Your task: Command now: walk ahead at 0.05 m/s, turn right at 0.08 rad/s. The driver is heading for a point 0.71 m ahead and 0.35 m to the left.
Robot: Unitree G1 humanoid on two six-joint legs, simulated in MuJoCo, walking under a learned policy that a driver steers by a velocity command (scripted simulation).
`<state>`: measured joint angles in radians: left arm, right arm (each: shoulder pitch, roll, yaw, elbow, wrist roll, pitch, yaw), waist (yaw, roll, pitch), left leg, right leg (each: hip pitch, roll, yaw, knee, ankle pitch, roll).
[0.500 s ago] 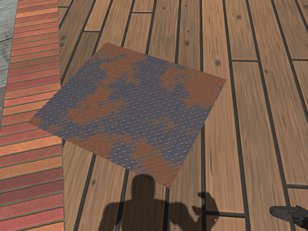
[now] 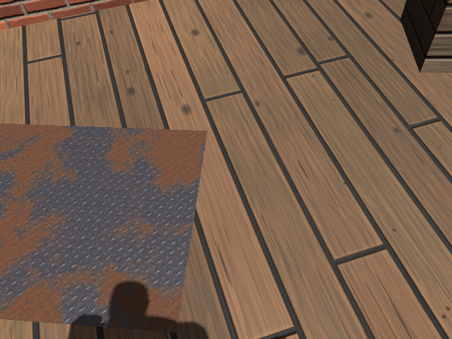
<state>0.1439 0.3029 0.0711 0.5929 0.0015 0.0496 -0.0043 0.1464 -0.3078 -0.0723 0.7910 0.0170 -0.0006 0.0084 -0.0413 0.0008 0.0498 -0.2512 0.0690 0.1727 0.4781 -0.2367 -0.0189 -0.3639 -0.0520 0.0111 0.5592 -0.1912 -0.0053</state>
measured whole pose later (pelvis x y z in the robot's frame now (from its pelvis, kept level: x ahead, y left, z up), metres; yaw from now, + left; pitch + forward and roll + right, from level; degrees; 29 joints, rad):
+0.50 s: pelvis +0.01 +0.02 +0.00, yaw +13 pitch +1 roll -2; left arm 0.07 0.30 0.09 0.74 0.01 0.04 0.05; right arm 0.22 -0.29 -0.07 0.76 -0.01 0.02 0.00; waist -0.03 -0.04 0.05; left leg -0.30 -0.02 0.03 0.58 -0.31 0.07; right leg -0.49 -0.01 0.00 1.08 -0.52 0.05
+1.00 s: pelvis +0.04 -0.01 +0.00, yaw +31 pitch +2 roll -1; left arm 0.14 0.28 0.08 0.76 0.02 -0.02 0.02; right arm 0.15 -0.35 -0.09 0.66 0.02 0.05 -0.02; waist -0.01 0.05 0.04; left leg -0.45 -0.11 -0.16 0.97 -0.51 -0.02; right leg -0.26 0.02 0.03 0.47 -0.24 -0.01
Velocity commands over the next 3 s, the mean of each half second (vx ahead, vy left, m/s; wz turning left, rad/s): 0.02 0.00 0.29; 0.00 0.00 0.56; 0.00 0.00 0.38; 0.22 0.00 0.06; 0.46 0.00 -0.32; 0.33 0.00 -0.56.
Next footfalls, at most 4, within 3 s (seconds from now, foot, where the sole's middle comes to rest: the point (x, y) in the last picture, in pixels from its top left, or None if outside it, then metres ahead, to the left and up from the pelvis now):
0.38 left None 0.03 0.10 -0.77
0.90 right None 0.14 -0.09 -0.77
1.30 left None -0.02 0.13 -0.77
1.68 right None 0.11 -0.06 -0.77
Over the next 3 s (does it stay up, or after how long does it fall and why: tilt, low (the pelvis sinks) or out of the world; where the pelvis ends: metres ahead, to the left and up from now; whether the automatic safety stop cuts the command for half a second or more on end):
stays up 0.45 0.41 0.00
